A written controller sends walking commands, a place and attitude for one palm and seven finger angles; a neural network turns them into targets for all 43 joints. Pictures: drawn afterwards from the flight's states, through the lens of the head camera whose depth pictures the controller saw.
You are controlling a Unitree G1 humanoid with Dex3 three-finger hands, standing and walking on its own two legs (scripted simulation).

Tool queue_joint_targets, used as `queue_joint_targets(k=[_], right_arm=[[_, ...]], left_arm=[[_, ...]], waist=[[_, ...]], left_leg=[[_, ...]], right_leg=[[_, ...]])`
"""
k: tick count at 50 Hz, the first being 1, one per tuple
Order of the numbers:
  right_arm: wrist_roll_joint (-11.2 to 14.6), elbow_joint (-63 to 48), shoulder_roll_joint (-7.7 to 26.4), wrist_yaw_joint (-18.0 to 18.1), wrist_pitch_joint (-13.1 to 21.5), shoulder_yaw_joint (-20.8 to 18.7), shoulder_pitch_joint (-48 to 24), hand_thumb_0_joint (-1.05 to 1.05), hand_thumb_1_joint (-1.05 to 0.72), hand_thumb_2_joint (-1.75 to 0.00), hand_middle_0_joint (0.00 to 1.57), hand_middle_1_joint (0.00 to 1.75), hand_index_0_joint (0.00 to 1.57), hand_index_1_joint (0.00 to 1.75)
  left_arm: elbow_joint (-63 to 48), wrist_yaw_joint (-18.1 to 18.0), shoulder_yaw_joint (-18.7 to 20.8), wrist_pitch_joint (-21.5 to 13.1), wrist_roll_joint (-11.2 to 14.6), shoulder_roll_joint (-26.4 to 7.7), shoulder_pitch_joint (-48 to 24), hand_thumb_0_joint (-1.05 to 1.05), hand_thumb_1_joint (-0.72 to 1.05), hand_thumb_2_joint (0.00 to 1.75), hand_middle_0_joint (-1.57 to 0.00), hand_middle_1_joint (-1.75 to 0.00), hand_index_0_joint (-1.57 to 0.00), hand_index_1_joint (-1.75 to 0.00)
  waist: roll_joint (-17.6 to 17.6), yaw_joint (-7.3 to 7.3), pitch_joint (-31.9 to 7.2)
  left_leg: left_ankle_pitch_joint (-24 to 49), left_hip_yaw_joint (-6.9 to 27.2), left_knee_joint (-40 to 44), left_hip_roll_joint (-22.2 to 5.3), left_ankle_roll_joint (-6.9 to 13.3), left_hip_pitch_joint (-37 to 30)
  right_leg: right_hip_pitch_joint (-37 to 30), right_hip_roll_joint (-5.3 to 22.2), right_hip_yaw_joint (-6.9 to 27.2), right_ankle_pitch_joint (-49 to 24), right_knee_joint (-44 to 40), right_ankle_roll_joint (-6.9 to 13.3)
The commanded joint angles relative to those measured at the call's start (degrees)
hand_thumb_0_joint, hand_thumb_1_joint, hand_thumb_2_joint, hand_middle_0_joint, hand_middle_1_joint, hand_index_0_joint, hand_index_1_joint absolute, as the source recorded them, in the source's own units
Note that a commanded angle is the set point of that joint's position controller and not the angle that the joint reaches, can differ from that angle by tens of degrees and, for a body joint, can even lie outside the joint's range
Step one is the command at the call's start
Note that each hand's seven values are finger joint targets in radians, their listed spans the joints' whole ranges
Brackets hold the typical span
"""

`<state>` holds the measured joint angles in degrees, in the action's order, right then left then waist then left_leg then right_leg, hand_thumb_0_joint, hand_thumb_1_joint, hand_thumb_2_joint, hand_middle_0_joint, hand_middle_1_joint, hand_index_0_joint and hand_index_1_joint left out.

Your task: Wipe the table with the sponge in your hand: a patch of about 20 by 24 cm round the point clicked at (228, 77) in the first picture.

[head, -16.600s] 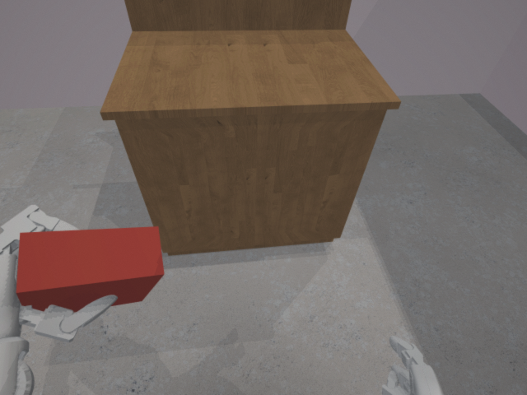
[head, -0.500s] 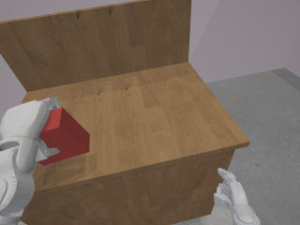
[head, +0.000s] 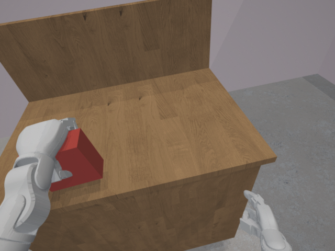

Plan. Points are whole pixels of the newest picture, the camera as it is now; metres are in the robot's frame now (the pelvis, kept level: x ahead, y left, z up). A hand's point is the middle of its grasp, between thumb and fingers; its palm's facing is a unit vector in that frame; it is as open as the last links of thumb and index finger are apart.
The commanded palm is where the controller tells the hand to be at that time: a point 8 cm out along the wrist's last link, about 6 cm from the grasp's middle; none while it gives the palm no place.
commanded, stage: move the sponge above the wiping area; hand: left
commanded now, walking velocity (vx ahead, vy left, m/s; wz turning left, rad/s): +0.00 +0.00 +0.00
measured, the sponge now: (70, 166) +0.25 +0.29 +0.10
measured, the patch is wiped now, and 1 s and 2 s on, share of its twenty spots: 0.00 0.00 0.00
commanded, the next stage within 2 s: none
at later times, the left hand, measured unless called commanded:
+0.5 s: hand (60, 156) +0.25 +0.30 +0.13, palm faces +0.00 -0.06 -1.00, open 9.8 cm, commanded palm +0.22 +0.31 +0.22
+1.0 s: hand (61, 153) +0.27 +0.31 +0.12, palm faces +0.01 -0.06 -1.00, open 9.8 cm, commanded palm +0.24 +0.31 +0.21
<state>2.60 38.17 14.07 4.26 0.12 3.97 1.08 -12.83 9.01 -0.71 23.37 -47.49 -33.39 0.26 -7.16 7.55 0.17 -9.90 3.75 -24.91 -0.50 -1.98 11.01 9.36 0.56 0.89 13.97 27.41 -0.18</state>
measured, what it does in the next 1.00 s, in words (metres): stands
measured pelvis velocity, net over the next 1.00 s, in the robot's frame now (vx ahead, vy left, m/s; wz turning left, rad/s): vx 0.01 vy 0.01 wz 0.02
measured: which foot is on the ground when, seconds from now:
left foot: down 0.00-1.00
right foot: down 0.00-1.00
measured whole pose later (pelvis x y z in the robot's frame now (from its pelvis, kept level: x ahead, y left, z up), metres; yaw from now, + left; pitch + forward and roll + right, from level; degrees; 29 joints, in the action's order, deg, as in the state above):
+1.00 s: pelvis +0.01 +0.01 +0.00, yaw +1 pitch -4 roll +0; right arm 2.3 39.0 13.8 5.1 1.0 2.3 3.8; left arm -3.9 7.6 0.5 12.2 -49.7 -33.7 -2.2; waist -5.4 7.0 1.8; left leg -10.8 4.5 -25.8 -0.1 -1.2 11.1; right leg 7.6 0.9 0.1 13.5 25.0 -0.6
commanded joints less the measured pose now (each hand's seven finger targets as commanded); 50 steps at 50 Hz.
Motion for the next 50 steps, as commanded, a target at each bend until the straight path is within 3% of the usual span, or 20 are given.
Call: queue_joint_targets(k=[1,4,5,6,10,13,19,20,23,25,27,30,33,35,38,40,41,45,47,50], right_arm=[[-0.65,-10.31,5.13,0.84,3.73,-2.23,-12.29,0.00,-0.90,-0.90,0.20,0.30,0.20,0.30],[-0.84,-9.54,4.99,1.02,3.90,-2.66,-10.69,0.00,-0.90,-0.90,0.20,0.30,0.20,0.30],[-0.63,-9.41,5.17,1.23,4.18,-2.66,-11.16,0.00,-0.90,-0.90,0.20,0.30,0.20,0.30],[-0.69,-9.22,4.91,1.22,4.15,-2.59,-10.35,0.00,-0.90,-0.90,0.20,0.30,0.20,0.30],[-0.06,-9.17,5.28,0.93,4.10,-2.96,-10.63,0.00,-0.90,-0.90,0.20,0.30,0.20,0.30],[-0.31,-9.24,5.89,0.89,3.88,-3.36,-9.59,0.00,-0.90,-0.90,0.20,0.30,0.20,0.30],[-0.16,-9.79,5.94,1.28,4.27,-3.63,-8.55,0.00,-0.90,-0.90,0.20,0.30,0.20,0.30],[0.01,-10.28,5.69,1.43,4.82,-3.38,-9.91,0.00,-0.90,-0.90,0.20,0.30,0.20,0.30],[-0.71,-9.59,5.72,1.51,4.93,-3.94,-7.78,0.00,-0.90,-0.90,0.20,0.30,0.20,0.30],[-0.60,-9.51,5.53,1.54,5.06,-3.70,-8.97,0.00,-0.90,-0.90,0.20,0.30,0.20,0.30],[-0.61,-8.75,4.94,1.20,4.76,-3.90,-7.94,0.00,-0.90,-0.90,0.20,0.30,0.20,0.30],[-0.23,-8.39,5.47,0.88,4.35,-3.89,-9.07,0.00,-0.90,-0.90,0.20,0.30,0.20,0.30],[-0.30,-8.19,6.20,0.52,3.41,-3.88,-8.77,0.00,-0.90,-0.90,0.20,0.30,0.20,0.30],[0.17,-8.84,5.87,0.38,3.43,-3.33,-10.37,0.00,-0.90,-0.90,0.20,0.30,0.20,0.30],[-0.03,-8.72,6.24,0.61,3.03,-3.43,-8.93,0.00,-0.90,-0.90,0.20,0.30,0.20,0.30],[0.11,-9.41,6.01,0.78,3.38,-3.14,-9.78,0.00,-0.90,-0.90,0.20,0.30,0.20,0.30],[-0.21,-9.29,5.81,1.00,3.48,-3.10,-8.71,0.00,-0.90,-0.90,0.20,0.30,0.20,0.30],[-0.28,-9.46,5.25,1.37,3.82,-3.11,-8.75,0.00,-0.90,-0.90,0.20,0.30,0.20,0.30],[-0.60,-8.63,4.92,1.28,4.08,-3.51,-7.18,0.00,-0.90,-0.90,0.20,0.30,0.20,0.30],[-0.51,-8.82,4.93,0.97,4.19,-3.51,-8.28,0.00,-0.90,-0.90,0.20,0.30,0.20,0.30]], left_arm=[[-10.68,-2.66,11.54,-2.65,-4.68,-18.88,-20.72,0.00,0.10,1.30,-1.20,-1.60,-1.20,-1.60],[-8.79,-3.29,14.63,-5.46,-3.03,-20.70,-18.12,0.00,0.10,1.30,-1.20,-1.60,-1.20,-1.60],[-8.03,-3.47,17.35,-5.76,-2.93,-23.23,-18.02,0.00,0.10,1.30,-1.20,-1.60,-1.20,-1.60],[-6.24,-3.54,15.15,-6.34,-2.38,-20.54,-18.56,0.00,0.10,1.30,-1.20,-1.60,-1.20,-1.60],[-4.62,-3.44,16.42,-6.91,-0.96,-20.82,-15.90,0.00,0.10,1.30,-1.20,-1.60,-1.20,-1.60],[-3.27,-2.39,13.52,-6.95,-0.06,-18.03,-13.07,0.00,0.10,1.30,-1.20,-1.60,-1.20,-1.60],[-4.85,-1.49,12.86,-8.78,-0.87,-18.18,-14.61,0.00,0.10,1.30,-1.20,-1.60,-1.20,-1.60],[-6.83,-1.86,14.34,-9.36,-1.14,-19.66,-15.69,0.00,0.10,1.30,-1.20,-1.60,-1.20,-1.60],[-6.92,-3.69,15.09,-11.61,-1.60,-19.59,-16.55,0.00,0.10,1.30,-1.20,-1.60,-1.20,-1.60],[-7.43,-5.15,18.25,-11.70,-2.02,-22.46,-17.13,0.00,0.10,1.30,-1.20,-1.60,-1.20,-1.60],[-4.93,-6.47,15.80,-11.58,-2.09,-18.81,-17.52,0.00,0.10,1.30,-1.20,-1.60,-1.20,-1.60],[-2.40,-7.43,16.94,-9.47,-1.97,-19.59,-17.47,0.00,0.10,1.30,-1.20,-1.60,-1.20,-1.60],[0.80,-6.38,12.27,-6.94,-1.92,-15.64,-17.14,0.00,0.10,1.30,-1.20,-1.60,-1.20,-1.60],[0.20,-5.27,12.27,-5.73,-2.15,-16.18,-16.63,0.00,0.10,1.30,-1.20,-1.60,-1.20,-1.60],[0.93,-3.00,8.55,-5.66,-2.69,-14.12,-18.54,0.00,0.10,1.30,-1.20,-1.60,-1.20,-1.60],[-1.46,-2.28,10.99,-6.89,-3.25,-17.21,-18.69,0.00,0.10,1.30,-1.20,-1.60,-1.20,-1.60],[-1.28,-2.06,10.04,-7.71,-3.49,-16.31,-19.67,0.00,0.10,1.30,-1.20,-1.60,-1.20,-1.60],[-4.92,-3.27,13.18,-11.30,-3.94,-18.98,-22.26,0.00,0.10,1.30,-1.20,-1.60,-1.20,-1.60],[-4.16,-4.84,12.10,-12.47,-3.88,-16.86,-22.93,0.00,0.10,1.30,-1.20,-1.60,-1.20,-1.60],[-5.55,-6.81,14.32,-12.00,-3.92,-18.46,-23.07,0.00,0.10,1.30,-1.20,-1.60,-1.20,-1.60]], waist=[[2.75,0.36,-13.64],[3.16,0.26,-12.94],[2.61,0.52,-12.12],[2.96,-0.02,-11.64],[0.36,0.05,-9.78],[2.57,-0.55,-8.73],[4.84,-1.27,-9.35],[3.62,-0.92,-9.41],[1.89,-0.58,-11.60],[0.95,0.17,-11.67],[0.85,-0.19,-11.12],[-0.39,0.23,-9.94],[1.34,-0.47,-9.47],[0.97,-0.22,-9.80],[3.31,-1.57,-10.13],[2.00,-1.21,-11.42],[3.30,-1.56,-11.84],[0.20,-1.16,-12.11],[-0.93,-1.33,-11.92],[-3.78,-0.19,-12.73]], left_leg=[[4.35,-2.35,2.32,3.08,3.70,-4.33],[6.51,-2.61,1.30,3.35,3.83,-5.51],[5.75,-2.14,1.05,3.35,3.73,-5.61],[6.13,-2.82,0.88,3.31,3.71,-4.99],[5.53,-2.53,1.11,3.34,3.30,-4.38],[5.25,-3.01,0.95,3.22,3.62,-3.54],[4.31,-2.71,1.24,3.15,3.93,-3.98],[3.83,-2.31,1.26,3.13,3.90,-4.71],[6.25,-2.44,1.31,3.21,3.93,-6.10],[6.02,-2.01,1.46,3.33,3.66,-6.26],[6.38,-2.68,1.81,3.06,3.40,-5.93],[4.80,-2.07,2.81,2.90,2.96,-4.68],[4.31,-2.53,3.47,2.66,2.95,-3.33],[3.88,-2.03,3.53,2.80,2.98,-3.08],[3.09,-2.03,3.52,2.78,3.44,-3.49],[3.01,-1.68,2.97,2.84,3.66,-4.37],[4.05,-1.97,2.64,2.97,3.88,-4.63],[4.19,-1.11,3.06,2.64,3.77,-6.49],[5.02,-0.91,3.43,2.49,3.48,-6.86],[5.92,-0.47,3.81,2.51,3.24,-7.17]], right_leg=[[-1.80,-1.78,-0.23,-2.86,-5.02,3.21],[-1.77,-1.64,0.13,-5.59,-5.91,2.85],[-1.05,-2.26,2.27,-4.65,-6.36,3.44],[-1.22,-1.63,0.54,-5.45,-6.21,3.03],[-0.53,-1.94,1.69,-5.31,-6.53,3.19],[-0.35,-1.38,-0.32,-6.52,-6.34,2.33],[0.03,-1.40,-1.04,-5.34,-6.19,1.99],[0.42,-2.09,0.37,-3.86,-6.50,2.53],[-1.13,-1.77,-1.26,-6.50,-6.36,2.71],[-1.25,-2.35,0.56,-5.28,-6.59,3.25],[-1.09,-1.88,-1.24,-5.16,-6.69,2.97],[-1.08,-2.49,-0.14,-3.78,-6.74,3.56],[-1.21,-2.02,-2.14,-4.69,-6.53,2.96],[-1.40,-2.34,-1.19,-4.28,-6.06,3.25],[-0.70,-2.13,-2.73,-4.39,-6.27,2.69],[-0.97,-2.60,-1.54,-4.08,-6.08,3.09],[-0.96,-2.26,-2.69,-4.73,-5.89,2.87],[-0.74,-3.10,-2.02,-4.56,-6.30,3.47],[-0.65,-2.90,-3.19,-4.77,-6.30,3.43],[-1.76,-3.34,-1.80,-5.57,-6.26,4.11]])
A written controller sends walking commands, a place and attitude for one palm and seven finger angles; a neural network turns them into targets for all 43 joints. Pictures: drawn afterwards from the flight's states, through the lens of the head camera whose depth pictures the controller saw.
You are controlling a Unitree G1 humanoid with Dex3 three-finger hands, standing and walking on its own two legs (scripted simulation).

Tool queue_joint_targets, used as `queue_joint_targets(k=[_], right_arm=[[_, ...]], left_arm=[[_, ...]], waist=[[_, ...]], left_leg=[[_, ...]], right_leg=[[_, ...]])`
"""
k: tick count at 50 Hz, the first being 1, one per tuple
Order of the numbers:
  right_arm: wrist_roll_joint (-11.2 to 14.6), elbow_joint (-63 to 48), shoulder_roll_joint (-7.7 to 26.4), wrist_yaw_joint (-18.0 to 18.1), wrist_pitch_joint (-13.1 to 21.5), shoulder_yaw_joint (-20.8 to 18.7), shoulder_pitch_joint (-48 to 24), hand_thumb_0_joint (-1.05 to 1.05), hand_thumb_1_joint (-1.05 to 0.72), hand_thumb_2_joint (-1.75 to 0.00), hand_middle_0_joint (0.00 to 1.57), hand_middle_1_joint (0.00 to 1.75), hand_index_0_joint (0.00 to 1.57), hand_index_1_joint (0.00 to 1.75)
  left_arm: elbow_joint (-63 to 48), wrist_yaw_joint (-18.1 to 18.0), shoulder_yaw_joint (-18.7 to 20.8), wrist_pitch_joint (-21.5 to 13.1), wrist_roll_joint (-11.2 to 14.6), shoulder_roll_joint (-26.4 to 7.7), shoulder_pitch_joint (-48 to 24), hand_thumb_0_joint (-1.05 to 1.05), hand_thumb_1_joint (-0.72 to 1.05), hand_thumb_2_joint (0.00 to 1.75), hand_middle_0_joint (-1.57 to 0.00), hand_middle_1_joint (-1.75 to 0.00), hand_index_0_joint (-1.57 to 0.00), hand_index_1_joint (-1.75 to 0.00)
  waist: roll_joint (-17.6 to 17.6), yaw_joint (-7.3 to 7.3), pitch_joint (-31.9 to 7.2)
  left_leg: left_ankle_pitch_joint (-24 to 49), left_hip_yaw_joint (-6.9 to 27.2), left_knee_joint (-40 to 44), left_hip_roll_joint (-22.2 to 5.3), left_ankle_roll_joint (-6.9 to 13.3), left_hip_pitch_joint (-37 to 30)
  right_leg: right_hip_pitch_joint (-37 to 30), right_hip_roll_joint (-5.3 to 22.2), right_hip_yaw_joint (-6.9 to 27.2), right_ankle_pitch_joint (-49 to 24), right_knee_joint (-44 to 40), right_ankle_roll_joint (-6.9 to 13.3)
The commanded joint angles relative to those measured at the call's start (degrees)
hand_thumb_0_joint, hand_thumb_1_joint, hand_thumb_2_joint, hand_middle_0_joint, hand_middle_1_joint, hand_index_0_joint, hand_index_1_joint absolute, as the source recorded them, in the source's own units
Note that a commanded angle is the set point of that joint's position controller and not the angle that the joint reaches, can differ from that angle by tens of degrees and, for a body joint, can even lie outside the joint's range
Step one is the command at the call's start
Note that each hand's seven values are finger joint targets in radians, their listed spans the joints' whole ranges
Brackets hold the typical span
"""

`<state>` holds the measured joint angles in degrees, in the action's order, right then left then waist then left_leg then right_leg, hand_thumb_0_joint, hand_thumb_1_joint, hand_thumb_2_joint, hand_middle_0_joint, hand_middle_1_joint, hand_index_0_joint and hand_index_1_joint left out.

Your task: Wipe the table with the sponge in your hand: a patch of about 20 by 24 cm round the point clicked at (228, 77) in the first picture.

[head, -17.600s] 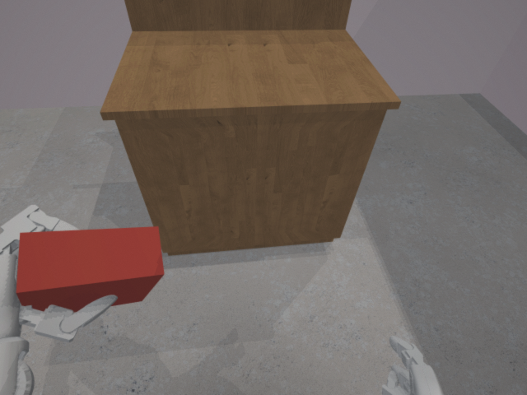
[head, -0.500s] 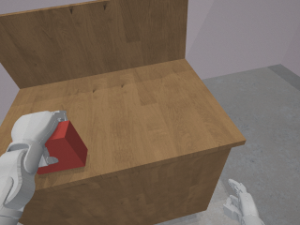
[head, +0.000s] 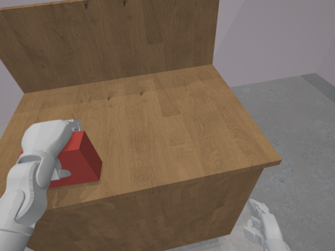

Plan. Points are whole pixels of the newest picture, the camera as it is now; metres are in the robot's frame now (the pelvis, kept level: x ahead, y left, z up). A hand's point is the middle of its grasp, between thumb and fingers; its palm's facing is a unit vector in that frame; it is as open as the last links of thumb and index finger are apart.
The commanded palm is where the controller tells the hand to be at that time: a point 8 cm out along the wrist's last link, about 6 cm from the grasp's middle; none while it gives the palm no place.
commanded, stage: move the sponge above the wiping area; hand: left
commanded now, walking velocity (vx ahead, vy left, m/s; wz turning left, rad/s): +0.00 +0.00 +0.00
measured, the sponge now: (69, 165) +0.26 +0.30 +0.07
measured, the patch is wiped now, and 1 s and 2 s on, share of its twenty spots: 0.00 0.00 0.00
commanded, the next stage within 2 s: none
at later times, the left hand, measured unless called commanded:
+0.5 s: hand (61, 150) +0.26 +0.29 +0.13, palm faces +0.00 -0.03 -1.00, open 9.8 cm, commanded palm +0.23 +0.30 +0.21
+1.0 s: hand (61, 147) +0.26 +0.29 +0.14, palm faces +0.08 -0.03 -1.00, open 9.8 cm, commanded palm +0.23 +0.30 +0.21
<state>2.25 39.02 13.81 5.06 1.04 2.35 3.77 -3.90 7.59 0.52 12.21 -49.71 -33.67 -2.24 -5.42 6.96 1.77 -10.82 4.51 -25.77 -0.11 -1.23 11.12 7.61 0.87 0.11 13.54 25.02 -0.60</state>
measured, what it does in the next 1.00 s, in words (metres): stands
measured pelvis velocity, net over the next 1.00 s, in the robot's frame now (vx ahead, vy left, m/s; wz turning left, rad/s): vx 0.00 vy -0.01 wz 0.00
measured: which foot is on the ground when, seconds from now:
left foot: down 0.00-1.00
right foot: down 0.00-1.00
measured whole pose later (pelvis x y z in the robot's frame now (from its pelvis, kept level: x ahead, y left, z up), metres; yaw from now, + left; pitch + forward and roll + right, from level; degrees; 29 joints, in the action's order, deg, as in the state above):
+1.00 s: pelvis +0.00 -0.01 +0.00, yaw +0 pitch -4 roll -1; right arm 2.2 39.1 13.3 5.2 1.1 2.2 4.2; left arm -7.1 5.7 1.5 9.9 -49.1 -34.9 -1.3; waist -5.6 7.5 1.7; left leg -11.3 4.9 -26.4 -0.8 -1.8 10.8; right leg 7.2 0.2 -0.2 13.8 25.3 -0.1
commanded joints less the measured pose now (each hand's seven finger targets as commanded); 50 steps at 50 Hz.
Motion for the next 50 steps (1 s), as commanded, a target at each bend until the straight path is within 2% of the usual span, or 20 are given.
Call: queue_joint_targets(k=[1,3,5,6,11,16,19,20,22,25,28,30,34,39,40,41,44,45,46,50], right_arm=[[-0.41,-8.96,5.31,0.08,3.05,-2.03,-10.08,0.00,-0.90,-0.90,0.20,0.30,0.20,0.30],[-0.28,-8.61,5.84,-0.56,2.30,-2.39,-10.06,0.00,-0.90,-0.90,0.20,0.30,0.20,0.30],[0.13,-9.36,5.86,-0.98,1.97,-1.94,-12.22,0.00,-0.90,-0.90,0.20,0.30,0.20,0.30],[-0.03,-9.52,5.90,-1.14,1.72,-1.98,-12.04,0.00,-0.90,-0.90,0.20,0.30,0.20,0.30],[0.54,-10.03,6.67,-1.15,0.87,-1.47,-12.41,0.00,-0.90,-0.90,0.20,0.30,0.20,0.30],[0.40,-10.98,6.17,-0.25,1.68,-1.39,-11.57,0.00,-0.90,-0.90,0.20,0.30,0.20,0.30],[-0.01,-10.58,5.87,0.37,2.21,-1.88,-10.08,0.00,-0.90,-0.90,0.20,0.30,0.20,0.30],[0.13,-11.01,5.79,0.50,2.76,-1.57,-11.14,0.00,-0.90,-0.90,0.20,0.30,0.20,0.30],[-0.16,-9.78,5.48,0.63,2.87,-1.99,-9.05,0.00,-0.90,-0.90,0.20,0.30,0.20,0.30],[0.15,-9.86,5.70,0.34,2.88,-2.18,-10.28,0.00,-0.90,-0.90,0.20,0.30,0.20,0.30],[-0.12,-9.39,6.60,-0.17,1.72,-2.78,-9.12,0.00,-0.90,-0.90,0.20,0.30,0.20,0.30],[0.47,-10.10,6.36,-0.43,1.62,-2.32,-11.71,0.00,-0.90,-0.90,0.20,0.30,0.20,0.30],[0.75,-10.95,6.54,-0.70,1.10,-2.18,-11.09,0.00,-0.90,-0.90,0.20,0.30,0.20,0.30],[0.64,-11.34,6.49,0.15,1.93,-1.94,-10.42,0.00,-0.90,-0.90,0.20,0.30,0.20,0.30],[0.81,-11.73,6.22,0.38,2.66,-1.65,-11.73,0.00,-0.90,-0.90,0.20,0.30,0.20,0.30],[0.14,-11.67,5.96,0.72,3.02,-1.69,-10.80,0.00,-0.90,-0.90,0.20,0.30,0.20,0.30],[-0.18,-10.37,5.76,1.11,3.20,-2.37,-9.18,0.00,-0.90,-0.90,0.20,0.30,0.20,0.30],[-0.13,-10.33,5.75,1.12,3.58,-1.98,-10.53,0.00,-0.90,-0.90,0.20,0.30,0.20,0.30],[-0.48,-10.05,5.15,1.03,3.57,-2.13,-9.58,0.00,-0.90,-0.90,0.20,0.30,0.20,0.30],[0.14,-9.29,5.57,-0.20,2.71,-2.28,-11.59,0.00,-0.90,-0.90,0.20,0.30,0.20,0.30]], left_arm=[[-12.15,-6.00,12.21,-0.16,-1.95,-16.98,-20.86,0.00,0.10,1.30,-1.20,-1.60,-1.20,-1.60],[-10.01,-6.48,11.75,1.65,-1.72,-15.93,-18.46,0.00,0.10,1.30,-1.20,-1.60,-1.20,-1.60],[-10.69,-6.41,13.36,3.83,-1.73,-17.56,-16.81,0.00,0.10,1.30,-1.20,-1.60,-1.20,-1.60],[-10.16,-5.90,10.82,4.84,-1.30,-14.88,-15.98,0.00,0.10,1.30,-1.20,-1.60,-1.20,-1.60],[-6.82,-1.80,8.13,8.43,-0.56,-13.86,-13.39,0.00,0.10,1.30,-1.20,-1.60,-1.20,-1.60],[-11.89,0.58,9.25,4.50,-1.01,-16.81,-16.35,0.00,0.10,1.30,-1.20,-1.60,-1.20,-1.60],[-13.99,-0.25,13.12,0.34,-0.96,-20.05,-15.74,0.00,0.10,1.30,-1.20,-1.60,-1.20,-1.60],[-16.58,-0.82,15.12,-0.60,-0.99,-22.29,-17.31,0.00,0.10,1.30,-1.20,-1.60,-1.20,-1.60],[-13.54,-2.41,15.12,-1.83,-1.02,-20.83,-17.41,0.00,0.10,1.30,-1.20,-1.60,-1.20,-1.60],[-13.81,-4.19,17.68,-1.41,-0.49,-22.57,-17.40,0.00,0.10,1.30,-1.20,-1.60,-1.20,-1.60],[-8.87,-4.62,17.11,0.98,0.38,-21.06,-13.08,0.00,0.10,1.30,-1.20,-1.60,-1.20,-1.60],[-9.79,-4.06,17.96,2.67,1.07,-21.66,-11.31,0.00,0.10,1.30,-1.20,-1.60,-1.20,-1.60],[-9.90,-0.73,10.90,4.83,1.95,-16.11,-8.91,0.00,0.10,1.30,-1.20,-1.60,-1.20,-1.60],[-12.87,1.58,9.77,2.05,1.13,-16.67,-11.81,0.00,0.10,1.30,-1.20,-1.60,-1.20,-1.60],[-15.86,0.98,11.95,0.83,0.56,-19.29,-14.76,0.00,0.10,1.30,-1.20,-1.60,-1.20,-1.60],[-17.10,0.26,11.59,-0.54,-0.22,-19.03,-16.81,0.00,0.10,1.30,-1.20,-1.60,-1.20,-1.60],[-16.28,-2.86,15.32,-3.01,-0.75,-21.25,-17.65,0.00,0.10,1.30,-1.20,-1.60,-1.20,-1.60],[-17.46,-3.98,17.13,-3.01,-1.47,-23.48,-20.45,0.00,0.10,1.30,-1.20,-1.60,-1.20,-1.60],[-16.39,-5.12,15.47,-2.83,-1.66,-20.72,-20.85,0.00,0.10,1.30,-1.20,-1.60,-1.20,-1.60],[-12.10,-7.64,17.64,1.20,-0.60,-21.06,-17.51,0.00,0.10,1.30,-1.20,-1.60,-1.20,-1.60]], waist=[[-3.74,0.16,-14.60],[-3.23,0.56,-13.83],[-2.72,1.40,-14.55],[-2.05,1.18,-14.83],[3.55,-0.14,-11.48],[2.35,-0.77,-13.52],[2.32,-0.60,-15.21],[-0.68,-0.41,-15.32],[-0.46,-0.61,-13.76],[-3.55,0.29,-13.50],[-0.60,0.71,-12.85],[-0.13,1.08,-12.53],[1.73,-0.36,-11.72],[4.21,-1.49,-11.21],[2.35,-1.33,-12.19],[0.54,-1.00,-13.62],[-0.51,-0.30,-13.32],[-3.44,0.15,-13.76],[-3.37,0.30,-14.01],[-4.85,1.81,-13.42]], left_leg=[[7.73,-1.80,4.45,2.12,2.41,-6.79],[8.40,-1.94,4.86,1.91,2.09,-5.85],[9.39,-1.87,4.77,2.10,1.94,-4.95],[9.34,-2.60,4.48,2.18,2.16,-4.72],[6.50,-3.09,3.79,2.38,2.67,-2.24],[6.55,-3.10,2.11,2.98,3.54,-4.65],[9.79,-3.09,0.81,3.22,3.79,-6.96],[9.39,-2.62,0.79,3.24,3.61,-7.54],[10.65,-2.99,0.93,2.99,3.28,-7.29],[11.08,-2.67,1.11,3.27,2.83,-6.94],[11.67,-3.43,1.39,2.91,2.70,-5.02],[10.93,-3.12,1.43,3.06,2.57,-4.07],[8.47,-3.33,1.88,2.78,2.93,-2.89],[5.69,-3.01,1.64,2.74,3.62,-4.22],[5.21,-2.53,1.73,2.50,3.47,-5.33],[6.12,-2.70,1.68,2.84,3.59,-6.12],[6.53,-2.07,2.41,2.72,3.22,-6.99],[6.17,-1.76,2.76,2.80,2.92,-7.17],[7.77,-2.21,2.69,2.90,2.85,-7.03],[8.22,-2.03,3.84,2.62,1.91,-5.29]], right_leg=[[-0.22,-3.31,-1.99,-5.55,-3.74,4.37],[-0.69,-3.11,-2.02,-6.17,-3.93,4.33],[-1.96,-3.30,-0.78,-6.68,-3.19,4.61],[-2.04,-2.70,-1.76,-7.09,-3.21,4.18],[0.11,-2.52,-1.83,-6.08,-3.33,3.26],[0.81,-2.47,-1.56,-5.94,-3.45,3.01],[0.07,-2.45,-1.13,-9.52,-3.54,2.95],[0.25,-3.02,0.42,-8.59,-3.89,3.61],[0.77,-2.67,-1.22,-9.00,-4.01,3.48],[-0.02,-3.03,0.87,-9.35,-4.19,4.26],[-1.24,-2.23,-0.78,-11.38,-3.81,3.64],[-1.50,-2.42,1.07,-11.01,-3.26,3.70],[-0.17,-1.78,-1.51,-9.59,-2.92,2.48],[2.27,-2.13,-1.67,-6.28,-3.70,2.23],[2.30,-2.80,-0.67,-4.68,-3.94,2.87],[1.89,-2.49,-1.68,-4.73,-3.85,3.01],[1.50,-2.91,-1.62,-3.94,-4.52,3.45],[1.14,-3.53,-0.11,-3.38,-4.60,4.24],[0.50,-3.19,-1.52,-4.32,-4.31,4.27],[-1.09,-3.28,0.19,-4.78,-4.17,4.75]])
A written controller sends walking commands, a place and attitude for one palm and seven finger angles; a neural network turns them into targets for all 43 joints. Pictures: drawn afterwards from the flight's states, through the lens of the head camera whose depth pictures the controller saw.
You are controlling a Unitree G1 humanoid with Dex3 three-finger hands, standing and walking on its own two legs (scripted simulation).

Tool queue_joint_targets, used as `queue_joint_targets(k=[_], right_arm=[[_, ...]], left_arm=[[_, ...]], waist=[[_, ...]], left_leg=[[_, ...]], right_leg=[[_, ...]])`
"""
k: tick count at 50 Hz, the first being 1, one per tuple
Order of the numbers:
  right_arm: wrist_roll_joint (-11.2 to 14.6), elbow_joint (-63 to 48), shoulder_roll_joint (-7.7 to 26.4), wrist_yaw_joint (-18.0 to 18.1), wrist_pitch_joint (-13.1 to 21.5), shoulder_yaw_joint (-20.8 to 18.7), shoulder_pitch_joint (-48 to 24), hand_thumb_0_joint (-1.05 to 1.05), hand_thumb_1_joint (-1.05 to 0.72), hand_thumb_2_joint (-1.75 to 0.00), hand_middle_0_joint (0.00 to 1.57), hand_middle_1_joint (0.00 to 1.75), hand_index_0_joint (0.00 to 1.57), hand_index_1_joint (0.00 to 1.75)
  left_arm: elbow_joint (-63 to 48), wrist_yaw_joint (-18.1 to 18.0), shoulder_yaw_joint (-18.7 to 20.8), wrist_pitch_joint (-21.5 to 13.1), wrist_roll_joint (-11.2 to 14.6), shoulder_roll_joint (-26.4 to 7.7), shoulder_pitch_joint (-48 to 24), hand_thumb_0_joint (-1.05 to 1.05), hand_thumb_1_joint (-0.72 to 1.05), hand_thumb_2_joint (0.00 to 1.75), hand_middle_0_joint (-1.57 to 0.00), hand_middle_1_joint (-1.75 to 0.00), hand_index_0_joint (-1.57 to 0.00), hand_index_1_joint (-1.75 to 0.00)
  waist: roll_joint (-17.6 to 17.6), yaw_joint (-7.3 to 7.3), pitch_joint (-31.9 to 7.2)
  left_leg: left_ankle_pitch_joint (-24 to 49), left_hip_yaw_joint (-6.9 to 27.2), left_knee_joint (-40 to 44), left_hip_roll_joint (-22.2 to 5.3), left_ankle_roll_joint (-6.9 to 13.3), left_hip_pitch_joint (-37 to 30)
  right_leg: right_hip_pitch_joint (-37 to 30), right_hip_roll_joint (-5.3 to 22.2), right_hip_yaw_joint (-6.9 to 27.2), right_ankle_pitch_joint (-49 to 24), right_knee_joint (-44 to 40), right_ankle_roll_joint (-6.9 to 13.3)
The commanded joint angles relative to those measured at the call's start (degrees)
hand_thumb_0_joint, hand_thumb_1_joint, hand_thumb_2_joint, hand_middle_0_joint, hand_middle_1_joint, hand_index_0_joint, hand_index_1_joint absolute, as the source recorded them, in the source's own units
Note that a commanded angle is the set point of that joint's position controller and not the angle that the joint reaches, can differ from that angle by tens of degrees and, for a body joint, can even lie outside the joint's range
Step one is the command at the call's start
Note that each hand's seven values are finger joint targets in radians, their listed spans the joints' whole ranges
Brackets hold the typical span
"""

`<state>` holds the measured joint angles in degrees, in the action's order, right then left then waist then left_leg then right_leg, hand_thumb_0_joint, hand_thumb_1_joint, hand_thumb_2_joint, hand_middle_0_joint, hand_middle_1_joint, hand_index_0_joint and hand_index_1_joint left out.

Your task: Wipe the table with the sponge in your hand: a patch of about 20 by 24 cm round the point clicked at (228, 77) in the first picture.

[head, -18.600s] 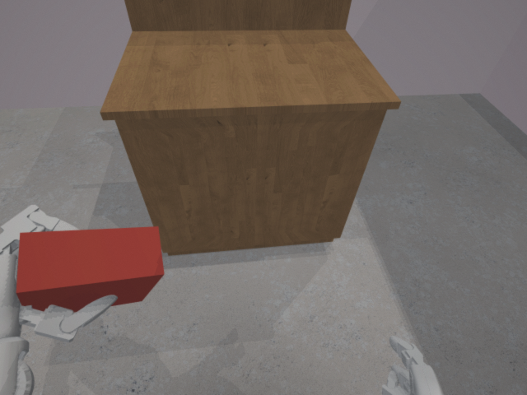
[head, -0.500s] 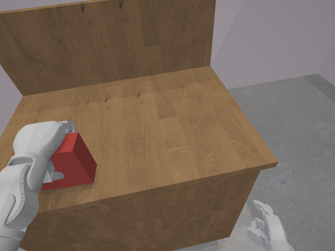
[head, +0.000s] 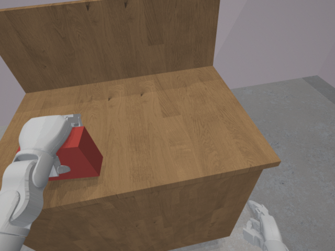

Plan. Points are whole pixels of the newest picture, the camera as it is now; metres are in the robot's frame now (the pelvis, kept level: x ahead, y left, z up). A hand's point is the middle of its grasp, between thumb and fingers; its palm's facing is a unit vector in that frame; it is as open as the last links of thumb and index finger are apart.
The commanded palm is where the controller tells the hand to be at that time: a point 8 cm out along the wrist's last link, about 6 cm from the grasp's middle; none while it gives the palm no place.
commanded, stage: move the sponge above the wiping area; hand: left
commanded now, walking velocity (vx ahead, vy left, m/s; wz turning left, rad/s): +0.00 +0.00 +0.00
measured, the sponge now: (69, 160) +0.26 +0.30 +0.09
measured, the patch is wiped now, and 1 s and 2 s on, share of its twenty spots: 0.00 0.00 0.00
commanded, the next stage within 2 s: lower the sponge onto the table in 1.82 s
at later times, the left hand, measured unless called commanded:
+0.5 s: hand (54, 138) +0.27 +0.31 +0.16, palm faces +0.13 -0.01 -0.99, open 9.8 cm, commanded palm +0.23 +0.31 +0.22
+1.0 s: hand (45, 131) +0.27 +0.32 +0.17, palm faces +0.20 -0.01 -0.98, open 9.8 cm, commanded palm +0.23 +0.31 +0.22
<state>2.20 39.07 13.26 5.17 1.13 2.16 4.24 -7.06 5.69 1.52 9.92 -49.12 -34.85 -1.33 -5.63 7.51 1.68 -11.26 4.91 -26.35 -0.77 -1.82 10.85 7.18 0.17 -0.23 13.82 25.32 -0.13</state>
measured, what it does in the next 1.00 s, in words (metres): stands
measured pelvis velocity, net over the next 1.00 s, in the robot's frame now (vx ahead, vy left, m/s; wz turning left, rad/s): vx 0.00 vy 0.00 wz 0.00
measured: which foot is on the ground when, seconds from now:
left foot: down 0.00-1.00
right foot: down 0.00-1.00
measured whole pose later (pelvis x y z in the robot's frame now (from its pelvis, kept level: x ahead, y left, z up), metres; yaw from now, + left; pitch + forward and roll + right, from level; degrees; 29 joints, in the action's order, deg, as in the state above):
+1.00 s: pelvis +0.00 +0.00 +0.00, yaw +0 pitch -4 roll -1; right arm 2.9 40.1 13.4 4.6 0.0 2.3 3.8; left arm -2.5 2.7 4.9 14.7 -48.2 -36.0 -6.4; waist -5.9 7.5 0.8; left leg -11.1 5.0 -25.9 -1.0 -2.1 11.1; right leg 7.4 -0.1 -0.3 13.5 24.7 0.0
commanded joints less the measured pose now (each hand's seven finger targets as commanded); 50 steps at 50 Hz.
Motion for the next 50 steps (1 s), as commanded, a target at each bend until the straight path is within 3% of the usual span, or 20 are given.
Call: queue_joint_targets(k=[1,7,11,14,15,16,18,20,22,24,25,28,31,33,36,39,40,43,45,50], right_arm=[[0.08,-8.97,6.36,-0.54,2.07,-1.97,-11.71,0.00,-0.90,-0.90,0.20,0.30,0.20,0.30],[1.07,-10.63,6.94,-1.21,1.05,-1.38,-13.61,0.00,-0.90,-0.90,0.20,0.30,0.20,0.30],[0.89,-11.81,6.71,-0.90,1.66,-0.86,-13.15,0.00,-0.90,-0.90,0.20,0.30,0.20,0.30],[0.21,-11.07,6.68,0.13,1.95,-1.27,-11.32,0.00,-0.90,-0.90,0.20,0.30,0.20,0.30],[0.29,-11.68,6.45,0.44,2.61,-0.93,-12.43,0.00,-0.90,-0.90,0.20,0.30,0.20,0.30],[-0.21,-11.38,5.62,0.86,3.11,-0.93,-11.26,0.00,-0.90,-0.90,0.20,0.30,0.20,0.30],[-0.33,-9.45,6.25,1.05,2.96,-1.72,-9.47,0.00,-0.90,-0.90,0.20,0.30,0.20,0.30],[0.08,-9.36,6.20,0.86,2.99,-1.87,-10.66,0.00,-0.90,-0.90,0.20,0.30,0.20,0.30],[0.21,-8.58,5.96,0.39,2.63,-2.22,-10.27,0.00,-0.90,-0.90,0.20,0.30,0.20,0.30],[0.40,-8.39,6.85,-0.23,1.69,-2.50,-10.65,0.00,-0.90,-0.90,0.20,0.30,0.20,0.30],[0.72,-8.77,7.11,-0.34,1.65,-2.11,-12.30,0.00,-0.90,-0.90,0.20,0.30,0.20,0.30],[0.71,-9.64,7.96,-0.96,0.64,-1.89,-12.25,0.00,-0.90,-0.90,0.20,0.30,0.20,0.30],[1.25,-11.58,7.52,-1.17,0.89,-1.42,-12.82,0.00,-0.90,-0.90,0.20,0.30,0.20,0.30],[0.95,-12.11,7.41,-0.92,1.35,-1.57,-11.73,0.00,-0.90,-0.90,0.20,0.30,0.20,0.30],[0.36,-12.66,6.57,0.55,2.58,-1.12,-10.51,0.00,-0.90,-0.90,0.20,0.30,0.20,0.30],[-0.25,-10.97,6.45,1.77,3.17,-2.09,-8.32,0.00,-0.90,-0.90,0.20,0.30,0.20,0.30],[-0.22,-10.79,6.64,1.83,3.78,-2.07,-9.49,0.00,-0.90,-0.90,0.20,0.30,0.20,0.30],[-0.24,-9.19,5.92,1.11,3.45,-2.77,-7.95,0.00,-0.90,-0.90,0.20,0.30,0.20,0.30],[0.65,-8.61,6.38,0.42,2.89,-2.56,-10.48,0.00,-0.90,-0.90,0.20,0.30,0.20,0.30],[1.38,-9.64,7.27,-0.66,1.21,-1.72,-13.34,0.00,-0.90,-0.90,0.20,0.30,0.20,0.30]], left_arm=[[-6.13,-5.49,13.79,5.11,-0.78,-17.02,-18.35,0.00,0.10,1.30,-1.20,-1.60,-1.20,-1.60],[-4.93,0.99,4.54,11.08,0.14,-10.20,-12.91,0.00,0.10,1.30,-1.20,-1.60,-1.20,-1.60],[-9.42,4.63,3.54,9.31,-1.38,-11.81,-15.64,0.00,0.10,1.30,-1.20,-1.60,-1.20,-1.60],[-12.14,3.26,9.53,4.43,-2.42,-17.67,-18.77,0.00,0.10,1.30,-1.20,-1.60,-1.20,-1.60],[-15.57,2.14,12.06,2.97,-2.90,-20.82,-22.07,0.00,0.10,1.30,-1.20,-1.60,-1.20,-1.60],[-14.95,0.73,11.49,1.76,-2.92,-19.21,-23.86,0.00,0.10,1.30,-1.20,-1.60,-1.20,-1.60],[-9.93,-1.98,14.95,0.55,-2.87,-21.07,-22.91,0.00,0.10,1.30,-1.20,-1.60,-1.20,-1.60],[-10.66,-4.16,17.16,1.00,-2.95,-23.18,-25.00,0.00,0.10,1.30,-1.20,-1.60,-1.20,-1.60],[-6.74,-5.64,14.99,2.58,-1.88,-19.68,-23.47,0.00,0.10,1.30,-1.20,-1.60,-1.20,-1.60],[-3.30,-5.15,15.13,5.09,-0.58,-19.26,-18.90,0.00,0.10,1.30,-1.20,-1.60,-1.20,-1.60],[-1.89,-4.21,15.30,6.85,-0.34,-19.53,-16.90,0.00,0.10,1.30,-1.20,-1.60,-1.20,-1.60],[-0.69,0.31,9.87,10.15,0.70,-15.53,-11.85,0.00,0.10,1.30,-1.20,-1.60,-1.20,-1.60],[-4.89,5.19,5.46,10.44,1.29,-12.32,-9.02,0.00,0.10,1.30,-1.20,-1.60,-1.20,-1.60],[-8.27,6.73,5.80,7.90,1.29,-13.22,-8.90,0.00,0.10,1.30,-1.20,-1.60,-1.20,-1.60],[-13.91,5.51,10.32,2.31,-0.16,-18.35,-15.43,0.00,0.10,1.30,-1.20,-1.60,-1.20,-1.60],[-13.66,0.55,16.34,-2.58,-1.33,-22.63,-19.42,0.00,0.10,1.30,-1.20,-1.60,-1.20,-1.60],[-16.02,-1.43,19.60,-3.13,-2.01,-26.24,-21.91,0.00,0.10,1.30,-1.20,-1.60,-1.20,-1.60],[-10.63,-6.06,16.81,-1.92,-0.96,-19.84,-21.59,0.00,0.10,1.30,-1.20,-1.60,-1.20,-1.60],[-6.28,-6.98,16.78,1.85,-0.09,-19.65,-21.53,0.00,0.10,1.30,-1.20,-1.60,-1.20,-1.60],[-0.85,-1.97,8.65,10.05,0.33,-13.10,-14.69,0.00,0.10,1.30,-1.20,-1.60,-1.20,-1.60]], waist=[[-2.86,0.82,-12.53],[1.56,-0.41,-11.78],[2.93,-1.61,-13.06],[3.41,-1.36,-13.50],[0.24,-0.95,-14.07],[-0.11,-0.86,-14.82],[-1.35,-0.59,-12.64],[-5.63,0.23,-13.53],[-5.37,0.24,-13.64],[-2.71,0.71,-13.67],[-2.83,0.88,-12.09],[1.06,-0.03,-11.89],[2.43,-1.13,-12.14],[5.18,-1.76,-12.08],[5.41,-1.78,-13.46],[1.38,-0.95,-13.11],[-3.73,-0.19,-13.47],[-6.54,0.00,-12.92],[-5.16,0.25,-11.36],[0.03,-0.05,-11.30]], left_leg=[[7.90,-3.08,4.68,3.09,2.43,-3.72],[4.48,-2.94,4.94,2.96,3.02,-1.80],[3.72,-2.75,3.72,3.13,3.91,-2.82],[4.17,-2.38,3.52,3.14,4.24,-4.78],[3.55,-1.86,3.75,3.03,4.13,-5.53],[4.81,-2.30,3.63,3.51,4.11,-5.93],[6.30,-2.32,3.65,3.42,3.51,-5.80],[7.21,-2.28,3.71,3.70,3.15,-6.56],[9.22,-3.14,3.66,3.39,2.69,-6.04],[9.77,-3.36,3.49,3.33,2.59,-4.49],[9.18,-3.18,3.45,3.57,2.56,-3.47],[8.29,-3.65,3.43,3.44,3.04,-1.18],[7.39,-3.62,2.38,3.48,3.79,-1.58],[7.04,-3.27,1.76,3.42,4.44,-2.71],[6.26,-3.04,1.54,3.52,4.78,-5.21],[6.80,-2.78,1.84,3.54,4.26,-7.26],[6.91,-2.18,2.02,3.71,3.90,-7.52],[9.95,-2.86,2.91,3.42,2.83,-7.16],[8.55,-2.62,3.68,3.41,2.21,-5.33],[6.42,-3.13,4.64,3.21,2.56,-1.64]], right_leg=[[-0.58,-2.06,-1.14,-4.84,-4.49,3.82],[0.82,-1.69,-1.96,-4.42,-3.66,2.63],[2.06,-1.82,-2.00,-3.66,-3.27,2.47],[2.26,-2.14,-1.84,-2.82,-3.95,2.58],[1.92,-2.77,-0.49,-2.05,-4.09,3.25],[1.40,-2.42,-1.52,-2.27,-4.10,3.28],[1.56,-2.68,-1.28,-3.11,-5.28,3.73],[0.87,-3.03,1.34,-3.49,-5.39,4.65],[-0.13,-2.19,-0.17,-5.11,-5.13,4.21],[-1.37,-1.75,0.06,-7.25,-4.79,3.71],[-0.88,-2.07,1.37,-6.95,-4.68,3.96],[-0.95,-1.46,-1.21,-9.30,-3.51,2.66],[0.60,-1.43,-1.58,-9.34,-2.83,2.14],[1.75,-1.52,-1.99,-9.29,-3.06,1.71],[2.68,-1.74,-1.89,-5.84,-3.74,1.91],[3.18,-2.23,-1.23,-3.80,-5.27,2.76],[2.57,-2.95,0.88,-3.43,-5.44,3.89],[1.09,-2.49,-0.88,-5.63,-5.66,4.29],[1.01,-2.63,0.77,-4.39,-5.71,4.42],[0.06,-1.96,-0.52,-5.70,-4.19,3.28]])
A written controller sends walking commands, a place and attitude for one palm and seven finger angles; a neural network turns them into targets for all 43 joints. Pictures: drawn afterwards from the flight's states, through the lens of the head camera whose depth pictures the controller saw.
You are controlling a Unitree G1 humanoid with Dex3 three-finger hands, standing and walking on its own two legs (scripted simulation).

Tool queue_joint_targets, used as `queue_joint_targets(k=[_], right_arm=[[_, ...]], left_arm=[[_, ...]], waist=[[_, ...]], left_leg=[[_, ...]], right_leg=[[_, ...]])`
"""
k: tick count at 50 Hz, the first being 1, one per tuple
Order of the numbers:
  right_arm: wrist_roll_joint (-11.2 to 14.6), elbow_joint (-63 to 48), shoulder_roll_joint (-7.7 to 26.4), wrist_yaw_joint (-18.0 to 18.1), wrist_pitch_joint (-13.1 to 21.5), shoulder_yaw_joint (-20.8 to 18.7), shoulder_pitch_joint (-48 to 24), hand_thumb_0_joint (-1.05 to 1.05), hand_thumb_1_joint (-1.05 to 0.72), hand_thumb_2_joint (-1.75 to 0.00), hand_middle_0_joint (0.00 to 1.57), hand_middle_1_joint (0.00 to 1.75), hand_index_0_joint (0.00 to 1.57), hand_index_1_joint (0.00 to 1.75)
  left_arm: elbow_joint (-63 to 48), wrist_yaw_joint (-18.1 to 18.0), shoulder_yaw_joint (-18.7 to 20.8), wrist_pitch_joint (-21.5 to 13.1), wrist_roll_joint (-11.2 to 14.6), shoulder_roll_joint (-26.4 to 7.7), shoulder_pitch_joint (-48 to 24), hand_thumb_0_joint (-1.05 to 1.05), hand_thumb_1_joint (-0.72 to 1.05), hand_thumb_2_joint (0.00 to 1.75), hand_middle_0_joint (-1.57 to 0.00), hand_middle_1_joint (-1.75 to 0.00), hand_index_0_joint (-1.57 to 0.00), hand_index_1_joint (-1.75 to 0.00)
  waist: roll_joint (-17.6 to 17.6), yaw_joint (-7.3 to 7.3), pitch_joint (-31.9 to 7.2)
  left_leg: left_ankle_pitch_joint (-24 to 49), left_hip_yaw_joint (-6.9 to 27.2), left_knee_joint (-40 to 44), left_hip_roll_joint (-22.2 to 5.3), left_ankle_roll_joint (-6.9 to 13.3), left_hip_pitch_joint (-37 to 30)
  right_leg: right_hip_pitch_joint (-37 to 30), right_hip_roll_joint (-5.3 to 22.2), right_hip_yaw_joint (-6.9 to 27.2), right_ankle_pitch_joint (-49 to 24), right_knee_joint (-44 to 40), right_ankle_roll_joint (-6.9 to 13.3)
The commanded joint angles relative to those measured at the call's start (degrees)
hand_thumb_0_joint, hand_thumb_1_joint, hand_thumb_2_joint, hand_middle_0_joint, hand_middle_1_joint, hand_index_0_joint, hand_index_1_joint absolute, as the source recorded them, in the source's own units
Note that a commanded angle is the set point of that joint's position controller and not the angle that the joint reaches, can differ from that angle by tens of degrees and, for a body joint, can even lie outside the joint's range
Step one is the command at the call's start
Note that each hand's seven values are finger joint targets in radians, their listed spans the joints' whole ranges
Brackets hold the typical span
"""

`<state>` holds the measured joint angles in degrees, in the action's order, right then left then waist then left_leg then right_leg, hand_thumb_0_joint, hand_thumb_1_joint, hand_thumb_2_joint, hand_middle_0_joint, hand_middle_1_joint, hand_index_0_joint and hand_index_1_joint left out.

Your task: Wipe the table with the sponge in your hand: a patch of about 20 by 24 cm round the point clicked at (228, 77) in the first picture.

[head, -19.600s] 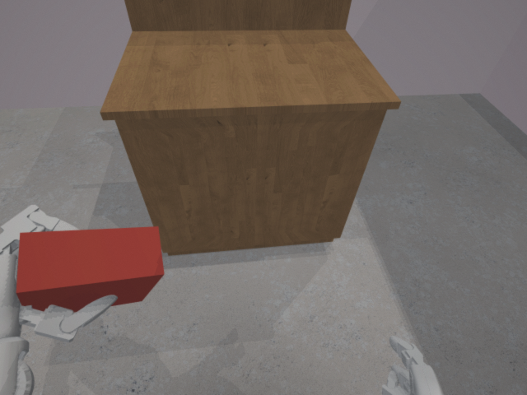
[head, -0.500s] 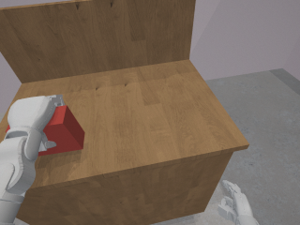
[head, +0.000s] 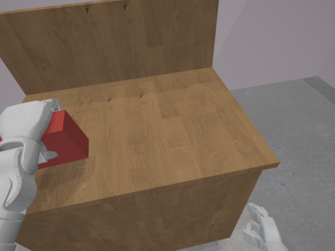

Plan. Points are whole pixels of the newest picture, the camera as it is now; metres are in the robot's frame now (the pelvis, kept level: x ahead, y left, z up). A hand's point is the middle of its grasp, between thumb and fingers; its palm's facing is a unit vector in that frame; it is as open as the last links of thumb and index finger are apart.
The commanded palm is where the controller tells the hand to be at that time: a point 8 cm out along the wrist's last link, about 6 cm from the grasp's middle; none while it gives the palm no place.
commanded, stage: move the sponge above the wiping area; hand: left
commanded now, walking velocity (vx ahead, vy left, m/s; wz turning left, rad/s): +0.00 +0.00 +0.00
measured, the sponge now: (55, 146) +0.28 +0.33 +0.12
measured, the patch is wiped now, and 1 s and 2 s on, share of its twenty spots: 0.00 0.00 0.30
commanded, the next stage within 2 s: lower the sponge onto the table in 0.82 s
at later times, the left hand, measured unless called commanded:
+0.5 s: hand (40, 134) +0.27 +0.34 +0.17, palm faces +0.14 -0.01 -0.99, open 9.8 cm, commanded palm +0.23 +0.31 +0.22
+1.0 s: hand (37, 143) +0.25 +0.34 +0.15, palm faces +0.06 -0.05 -1.00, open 9.8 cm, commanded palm +0.22 +0.31 +0.22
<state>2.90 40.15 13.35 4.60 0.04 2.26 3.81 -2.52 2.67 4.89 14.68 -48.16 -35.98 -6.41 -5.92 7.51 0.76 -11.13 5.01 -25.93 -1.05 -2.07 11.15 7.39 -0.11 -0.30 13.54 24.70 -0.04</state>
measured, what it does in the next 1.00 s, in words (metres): stands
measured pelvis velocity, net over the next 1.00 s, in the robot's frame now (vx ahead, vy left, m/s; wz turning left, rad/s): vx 0.00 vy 0.00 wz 0.01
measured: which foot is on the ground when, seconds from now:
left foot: down 0.00-1.00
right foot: down 0.00-1.00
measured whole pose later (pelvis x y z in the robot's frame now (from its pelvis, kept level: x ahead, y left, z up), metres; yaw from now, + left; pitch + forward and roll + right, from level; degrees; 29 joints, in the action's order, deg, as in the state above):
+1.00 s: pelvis +0.00 +0.00 +0.00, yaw +0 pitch -3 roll -1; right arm 4.0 38.9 15.5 4.3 -1.2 2.6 3.3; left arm -1.0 8.5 4.7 23.0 -47.2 -36.6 -4.1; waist -7.4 6.5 -0.3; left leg -11.3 5.2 -26.5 -0.8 -1.9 12.3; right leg 8.7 0.1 -0.5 14.2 25.8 -0.2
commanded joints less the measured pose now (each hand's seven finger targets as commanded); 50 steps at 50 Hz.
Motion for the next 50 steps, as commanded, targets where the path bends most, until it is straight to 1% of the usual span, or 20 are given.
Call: queue_joint_targets(k=[1,4,7,10,13,15,16,19,20,23,26,29,31,34,35,36,40,44,47,50], right_arm=[[0.48,-11.13,7.62,-0.16,2.02,-1.75,-12.26,0.00,-0.90,-0.90,0.20,0.30,0.20,0.30],[0.72,-12.22,7.51,-0.45,1.93,-1.56,-12.16,0.00,-0.90,-0.90,0.20,0.30,0.20,0.30],[0.06,-13.21,6.94,-0.31,2.89,-1.49,-11.73,0.00,-0.90,-0.90,0.20,0.30,0.20,0.30],[-0.81,-14.40,6.18,0.47,3.80,-1.16,-12.07,0.00,-0.90,-0.90,0.20,0.30,0.20,0.30],[-1.32,-11.80,5.48,0.82,3.60,-1.75,-8.71,0.00,-0.90,-0.90,0.20,0.30,0.20,0.30],[-0.56,-11.20,5.85,0.56,3.39,-2.12,-10.17,0.00,-0.90,-0.90,0.20,0.30,0.20,0.30],[-0.57,-10.49,5.82,0.42,2.99,-2.23,-9.45,0.00,-0.90,-0.90,0.20,0.30,0.20,0.30],[0.23,-9.32,7.06,0.00,1.65,-2.48,-10.94,0.00,-0.90,-0.90,0.20,0.30,0.20,0.30],[0.66,-9.54,7.36,-0.04,1.74,-1.96,-12.62,0.00,-0.90,-0.90,0.20,0.30,0.20,0.30],[0.61,-10.78,7.58,-0.11,1.22,-1.60,-12.77,0.00,-0.90,-0.90,0.20,0.30,0.20,0.30],[0.80,-12.64,6.99,-0.41,2.22,-1.19,-12.84,0.00,-0.90,-0.90,0.20,0.30,0.20,0.30],[0.04,-12.84,7.23,-0.20,2.25,-1.38,-11.36,0.00,-0.90,-0.90,0.20,0.30,0.20,0.30],[-0.59,-14.18,6.12,0.42,3.51,-1.14,-10.98,0.00,-0.90,-0.90,0.20,0.30,0.20,0.30],[-1.25,-12.93,5.88,1.01,3.66,-1.78,-8.36,0.00,-0.90,-0.90,0.20,0.30,0.20,0.30],[-1.13,-12.58,6.20,1.11,3.87,-1.80,-9.52,0.00,-0.90,-0.90,0.20,0.30,0.20,0.30],[-1.27,-12.32,5.35,1.11,3.60,-2.05,-8.37,0.00,-0.90,-0.90,0.20,0.30,0.20,0.30],[0.17,-10.51,6.58,-0.23,2.21,-2.78,-11.21,0.00,-0.90,-0.90,0.20,0.30,0.20,0.30],[0.60,-10.49,7.79,-0.16,1.24,-2.29,-11.96,0.00,-0.90,-0.90,0.20,0.30,0.20,0.30],[1.23,-11.81,7.53,0.08,1.86,-1.60,-12.50,0.00,-0.90,-0.90,0.20,0.30,0.20,0.30],[1.08,-13.29,7.01,0.57,3.23,-1.22,-13.23,0.00,-0.90,-0.90,0.20,0.30,0.20,0.30]], left_arm=[[-5.34,2.73,2.81,6.07,-0.29,-10.40,-8.58,0.00,0.10,1.30,-1.20,-1.60,-1.20,-1.60],[-8.84,6.64,-1.14,6.30,-0.57,-8.38,-8.43,0.00,0.10,1.30,-1.20,-1.60,-1.20,-1.60],[-15.24,8.22,1.36,3.15,-2.51,-12.01,-9.62,0.00,0.10,1.30,-1.20,-1.60,-1.20,-1.60],[-26.19,5.35,10.88,-2.44,-3.29,-21.20,-12.47,0.00,0.10,1.30,-1.20,-1.60,-1.20,-1.60],[-20.76,0.13,12.34,-4.12,-3.89,-18.93,-13.52,0.00,0.10,1.30,-1.20,-1.60,-1.20,-1.60],[-18.49,-2.65,13.78,-2.40,-3.56,-20.14,-16.34,0.00,0.10,1.30,-1.20,-1.60,-1.20,-1.60],[-14.29,-3.59,10.83,-0.88,-2.93,-16.48,-17.43,0.00,0.10,1.30,-1.20,-1.60,-1.20,-1.60],[-6.96,-3.33,8.43,3.90,-1.70,-15.19,-16.04,0.00,0.10,1.30,-1.20,-1.60,-1.20,-1.60],[-6.16,-2.16,8.34,5.39,-1.92,-15.81,-15.87,0.00,0.10,1.30,-1.20,-1.60,-1.20,-1.60],[-5.48,3.12,1.62,7.87,-1.06,-10.62,-11.40,0.00,0.10,1.30,-1.20,-1.60,-1.20,-1.60],[-10.05,7.78,-2.04,7.00,-0.78,-8.09,-8.77,0.00,0.10,1.30,-1.20,-1.60,-1.20,-1.60],[-14.42,9.83,1.43,3.41,-2.46,-12.89,-8.41,0.00,0.10,1.30,-1.20,-1.60,-1.20,-1.60],[-22.17,8.13,5.93,-0.83,-2.96,-17.06,-11.91,0.00,0.10,1.30,-1.20,-1.60,-1.20,-1.60],[-22.30,3.06,14.13,-5.08,-2.78,-21.73,-10.07,0.00,0.10,1.30,-1.20,-1.60,-1.20,-1.60],[-23.29,1.02,18.07,-5.28,-3.14,-25.57,-11.93,0.00,0.10,1.30,-1.20,-1.60,-1.20,-1.60],[-21.16,-0.87,15.15,-4.81,-2.98,-20.91,-12.25,0.00,0.10,1.30,-1.20,-1.60,-1.20,-1.60],[-13.81,-4.64,14.01,0.86,-1.34,-18.73,-12.77,0.00,0.10,1.30,-1.20,-1.60,-1.20,-1.60],[-6.68,0.33,6.65,6.43,0.40,-13.56,-8.53,0.00,0.10,1.30,-1.20,-1.60,-1.20,-1.60],[-7.44,5.62,-0.41,7.10,0.94,-8.46,-7.45,0.00,0.10,1.30,-1.20,-1.60,-1.20,-1.60],[-13.35,8.42,0.01,4.51,-0.84,-11.46,-10.69,0.00,0.10,1.30,-1.20,-1.60,-1.20,-1.60]], waist=[[2.11,-0.48,-10.15],[3.32,-1.68,-11.10],[4.32,-1.44,-14.02],[0.72,0.45,-17.39],[-1.82,0.18,-12.57],[-5.45,0.80,-11.07],[-3.49,0.39,-10.65],[-0.41,0.18,-10.22],[-1.52,0.06,-9.53],[2.06,-0.90,-10.74],[2.16,-1.64,-12.45],[5.18,-1.77,-13.26],[3.12,-0.61,-16.84],[1.25,0.52,-14.53],[-2.47,1.24,-14.13],[-1.82,0.99,-13.32],[-5.26,1.22,-10.87],[2.80,-0.32,-8.95],[3.54,-1.81,-8.56],[3.28,-2.37,-12.18]], left_leg=[[5.37,-3.41,3.94,3.35,3.06,-1.40],[4.58,-2.94,3.28,3.28,3.74,-2.13],[6.65,-2.72,2.07,3.46,4.62,-4.26],[9.67,-1.97,1.85,3.43,4.77,-7.13],[10.78,-2.59,2.47,3.30,3.64,-6.77],[9.72,-2.31,3.03,3.54,3.07,-6.44],[10.34,-3.03,3.13,3.35,2.86,-5.60],[8.33,-3.55,3.59,3.30,2.51,-4.04],[7.33,-3.31,3.88,3.55,2.48,-3.50],[7.04,-3.77,3.29,3.75,3.34,-2.44],[6.73,-3.44,2.06,3.69,4.10,-3.38],[7.59,-3.06,1.23,3.70,4.87,-4.23],[9.78,-2.98,0.74,3.98,5.03,-6.41],[12.09,-2.94,0.95,3.84,4.39,-7.00],[11.69,-2.17,1.34,3.75,4.00,-6.89],[12.68,-2.94,1.39,3.80,3.70,-6.35],[11.77,-3.24,2.18,3.57,2.32,-5.45],[6.78,-3.71,3.13,3.45,3.11,-2.04],[3.63,-3.41,2.99,3.38,3.74,-1.91],[3.53,-2.85,1.92,3.37,4.47,-4.15]], right_leg=[[0.29,-1.40,-1.59,-5.48,-3.47,2.69],[1.23,-1.38,-2.05,-6.00,-3.00,2.23],[1.05,-1.53,-2.02,-6.58,-2.22,2.28],[-1.41,-2.30,-0.57,-8.17,-1.78,3.20],[0.70,-2.58,-1.64,-6.20,-3.70,3.75],[1.01,-3.12,1.52,-4.46,-4.54,4.90],[0.54,-2.42,-0.33,-5.13,-4.54,4.54],[0.31,-1.78,0.30,-4.78,-4.82,3.61],[0.89,-2.12,1.46,-3.99,-4.64,3.99],[0.23,-1.48,-1.33,-6.99,-3.56,2.59],[1.04,-1.40,-1.77,-7.69,-2.65,2.29],[1.31,-1.48,-1.97,-8.67,-2.29,1.91],[-0.15,-1.57,-1.64,-8.90,-1.76,2.45],[-0.18,-1.93,-1.23,-9.33,-2.79,3.09],[-0.40,-2.75,1.24,-8.28,-3.21,4.26],[-0.82,-2.29,-0.22,-8.49,-3.21,4.21],[-0.26,-2.32,3.04,-7.38,-4.38,4.75],[0.61,-1.39,-0.52,-5.90,-4.12,2.42],[2.51,-1.33,-1.56,-4.58,-3.84,1.89],[2.36,-1.74,-0.64,-4.53,-3.35,2.11]])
